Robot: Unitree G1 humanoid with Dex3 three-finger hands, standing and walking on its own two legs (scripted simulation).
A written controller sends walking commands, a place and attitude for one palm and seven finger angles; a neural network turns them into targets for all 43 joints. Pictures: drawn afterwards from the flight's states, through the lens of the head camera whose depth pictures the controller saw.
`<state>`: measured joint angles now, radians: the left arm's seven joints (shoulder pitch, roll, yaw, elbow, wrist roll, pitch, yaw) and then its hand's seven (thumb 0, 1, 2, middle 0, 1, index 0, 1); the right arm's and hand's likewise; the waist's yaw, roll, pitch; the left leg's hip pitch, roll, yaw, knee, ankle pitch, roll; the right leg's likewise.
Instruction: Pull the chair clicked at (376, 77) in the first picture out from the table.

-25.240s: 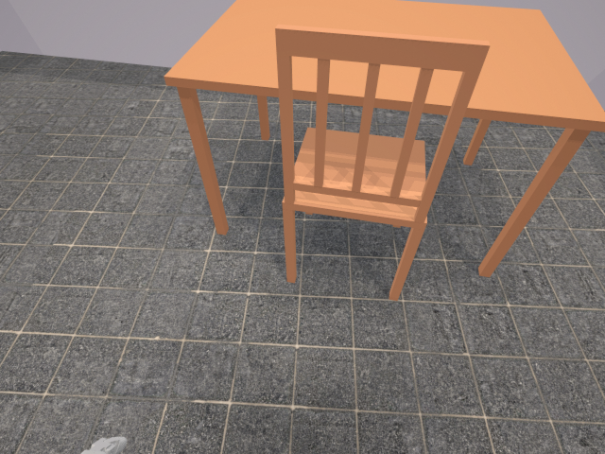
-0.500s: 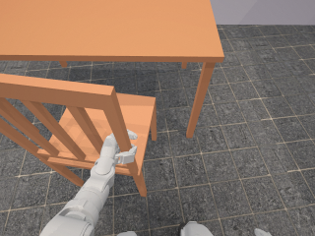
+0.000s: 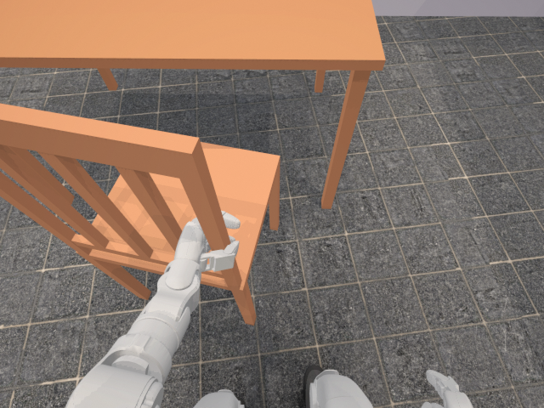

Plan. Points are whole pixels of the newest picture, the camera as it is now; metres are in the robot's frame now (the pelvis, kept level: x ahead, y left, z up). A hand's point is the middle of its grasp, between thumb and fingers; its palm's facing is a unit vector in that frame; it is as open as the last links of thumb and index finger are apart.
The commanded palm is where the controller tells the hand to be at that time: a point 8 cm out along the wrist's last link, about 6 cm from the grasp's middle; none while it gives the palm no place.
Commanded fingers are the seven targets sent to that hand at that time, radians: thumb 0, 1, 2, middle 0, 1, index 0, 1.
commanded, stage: step backward, pulling the chair out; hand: left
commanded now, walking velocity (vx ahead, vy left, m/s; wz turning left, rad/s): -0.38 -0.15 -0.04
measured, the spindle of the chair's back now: (110, 214) +0.42 +0.28 -0.04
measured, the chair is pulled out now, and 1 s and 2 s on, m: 0.26 0.42 0.54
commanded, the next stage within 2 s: stop walking, hand still on the chair in 1.08 s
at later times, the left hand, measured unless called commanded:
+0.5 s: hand (228, 310) +0.26 +0.07 -0.06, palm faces -0.14 -0.98 -0.13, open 6.1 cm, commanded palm +0.25 +0.12 -0.06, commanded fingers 0.00 0.90 0.90 -0.50 -1.45 -0.50 -1.45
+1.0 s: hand (223, 375) +0.17 +0.07 -0.06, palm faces -0.19 -0.98 -0.11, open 6.1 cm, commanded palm +0.16 +0.12 -0.05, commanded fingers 0.00 0.90 0.90 -0.50 -1.45 -0.50 -1.45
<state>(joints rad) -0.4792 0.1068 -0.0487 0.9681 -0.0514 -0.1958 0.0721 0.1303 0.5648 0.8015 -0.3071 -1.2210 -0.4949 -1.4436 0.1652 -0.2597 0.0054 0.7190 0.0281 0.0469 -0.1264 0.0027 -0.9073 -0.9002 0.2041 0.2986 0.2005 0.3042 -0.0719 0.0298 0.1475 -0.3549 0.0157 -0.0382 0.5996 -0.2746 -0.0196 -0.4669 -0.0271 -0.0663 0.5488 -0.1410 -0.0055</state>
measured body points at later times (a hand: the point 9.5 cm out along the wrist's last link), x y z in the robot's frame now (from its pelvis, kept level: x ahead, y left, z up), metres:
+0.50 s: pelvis -0.09 +0.00 +0.00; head -0.02 -0.01 +0.44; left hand +0.26 +0.12 -0.05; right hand -0.01 -0.27 -0.13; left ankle -0.11 +0.11 -0.73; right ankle +0.05 -0.11 -0.72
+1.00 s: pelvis -0.18 +0.02 +0.01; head -0.08 +0.01 +0.44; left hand +0.17 +0.13 -0.05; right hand -0.07 -0.27 -0.12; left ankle -0.19 +0.16 -0.73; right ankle -0.09 -0.12 -0.73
